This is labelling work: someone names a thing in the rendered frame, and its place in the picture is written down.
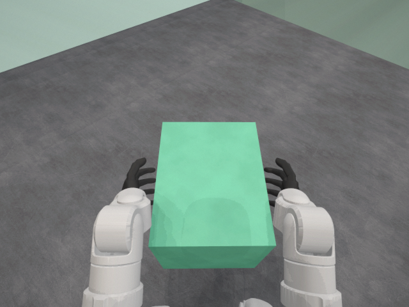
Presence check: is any robot left hand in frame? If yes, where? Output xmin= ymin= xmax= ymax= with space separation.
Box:
xmin=122 ymin=157 xmax=156 ymax=205

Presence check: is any robot left forearm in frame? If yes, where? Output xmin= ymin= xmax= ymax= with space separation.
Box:
xmin=82 ymin=188 xmax=151 ymax=307

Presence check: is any carton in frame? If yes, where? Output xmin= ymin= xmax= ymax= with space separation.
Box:
xmin=148 ymin=122 xmax=276 ymax=269

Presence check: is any robot right forearm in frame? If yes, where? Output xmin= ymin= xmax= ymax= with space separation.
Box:
xmin=273 ymin=188 xmax=342 ymax=307

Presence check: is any robot right hand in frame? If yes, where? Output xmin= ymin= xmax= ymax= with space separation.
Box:
xmin=264 ymin=158 xmax=299 ymax=207

